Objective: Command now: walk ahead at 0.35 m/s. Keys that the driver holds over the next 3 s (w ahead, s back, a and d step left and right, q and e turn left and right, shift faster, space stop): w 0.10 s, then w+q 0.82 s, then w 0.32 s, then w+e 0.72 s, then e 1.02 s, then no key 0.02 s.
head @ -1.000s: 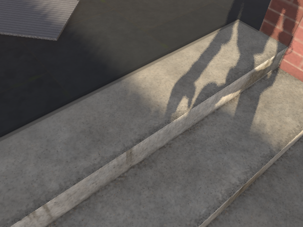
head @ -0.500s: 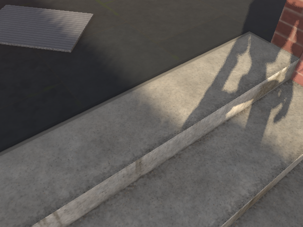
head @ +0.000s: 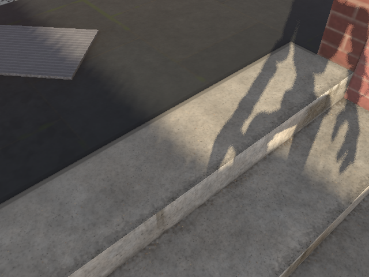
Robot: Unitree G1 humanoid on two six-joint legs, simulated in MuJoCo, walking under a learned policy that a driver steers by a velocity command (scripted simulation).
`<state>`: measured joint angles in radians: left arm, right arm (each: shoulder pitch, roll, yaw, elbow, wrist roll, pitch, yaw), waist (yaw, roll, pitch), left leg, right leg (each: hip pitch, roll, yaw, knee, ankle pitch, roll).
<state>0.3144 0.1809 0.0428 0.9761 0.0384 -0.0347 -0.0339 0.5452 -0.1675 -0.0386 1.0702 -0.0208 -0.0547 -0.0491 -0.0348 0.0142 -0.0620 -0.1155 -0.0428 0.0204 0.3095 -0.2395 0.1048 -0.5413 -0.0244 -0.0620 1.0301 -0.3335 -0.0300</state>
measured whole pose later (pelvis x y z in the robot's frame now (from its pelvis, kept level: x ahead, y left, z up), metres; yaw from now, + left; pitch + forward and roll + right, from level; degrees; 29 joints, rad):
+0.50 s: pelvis +0.21 -0.09 -0.01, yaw +9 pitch +1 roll +0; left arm 0.56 0.12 0.01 1.13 0.05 -0.10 -0.02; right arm 0.11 -0.09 -0.01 0.77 -0.01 -0.01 -0.02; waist 0.00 0.02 -0.06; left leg -1.19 -0.03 0.02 2.20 -0.32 0.17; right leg -0.11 -0.01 -0.24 0.43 -0.35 -0.05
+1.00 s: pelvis +0.49 -0.02 +0.13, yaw +27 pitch +5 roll -1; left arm 0.07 0.11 -0.02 0.58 0.07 -0.05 0.00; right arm 0.46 -0.21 -0.05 0.94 -0.02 -0.10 -0.01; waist -0.05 0.00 -0.05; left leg -0.25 -0.16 -0.08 0.57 -0.40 0.15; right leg -1.17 -0.10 0.00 1.75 -0.25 -0.05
